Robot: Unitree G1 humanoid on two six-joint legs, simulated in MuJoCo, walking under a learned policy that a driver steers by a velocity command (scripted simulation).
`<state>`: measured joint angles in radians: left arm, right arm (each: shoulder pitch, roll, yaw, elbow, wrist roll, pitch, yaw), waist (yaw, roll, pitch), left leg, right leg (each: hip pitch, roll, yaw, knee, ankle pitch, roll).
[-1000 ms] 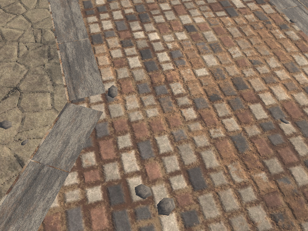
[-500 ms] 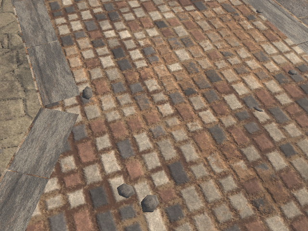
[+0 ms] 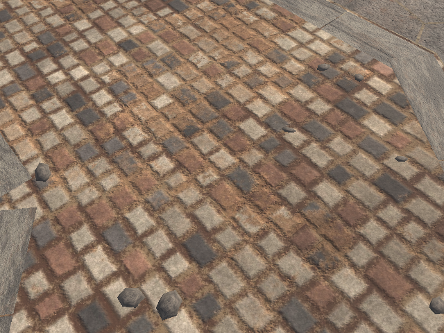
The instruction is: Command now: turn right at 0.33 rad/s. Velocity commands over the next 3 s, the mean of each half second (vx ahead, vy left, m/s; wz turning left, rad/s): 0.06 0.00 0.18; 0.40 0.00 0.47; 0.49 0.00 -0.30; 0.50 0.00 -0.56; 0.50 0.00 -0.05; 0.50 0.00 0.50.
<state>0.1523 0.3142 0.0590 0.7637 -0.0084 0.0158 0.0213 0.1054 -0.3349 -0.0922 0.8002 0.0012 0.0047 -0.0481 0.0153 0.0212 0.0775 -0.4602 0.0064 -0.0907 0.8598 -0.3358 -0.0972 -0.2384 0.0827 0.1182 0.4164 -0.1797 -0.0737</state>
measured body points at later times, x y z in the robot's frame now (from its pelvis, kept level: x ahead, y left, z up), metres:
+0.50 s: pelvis +0.05 +0.04 -0.01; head +0.06 +0.04 +0.44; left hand +0.08 +0.34 -0.12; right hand +0.24 -0.22 -0.11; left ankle +0.03 +0.17 -0.70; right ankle +0.02 -0.08 -0.75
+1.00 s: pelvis +0.22 +0.19 +0.00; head +0.24 +0.22 +0.45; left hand +0.26 +0.50 -0.10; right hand +0.41 -0.03 -0.10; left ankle +0.16 +0.24 -0.75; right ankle +0.40 +0.07 -0.67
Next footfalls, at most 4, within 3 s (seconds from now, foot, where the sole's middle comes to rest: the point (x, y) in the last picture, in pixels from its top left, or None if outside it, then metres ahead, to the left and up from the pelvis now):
0.16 left None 0.07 0.16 -0.78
0.74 left None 0.20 0.26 -0.78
1.28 right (184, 283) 0.59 0.20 -0.78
1.72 left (109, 223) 0.81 0.48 -0.78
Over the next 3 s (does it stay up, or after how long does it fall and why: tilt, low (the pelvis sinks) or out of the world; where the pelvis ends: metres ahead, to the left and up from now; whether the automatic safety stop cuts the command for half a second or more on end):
stays up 1.33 0.35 0.00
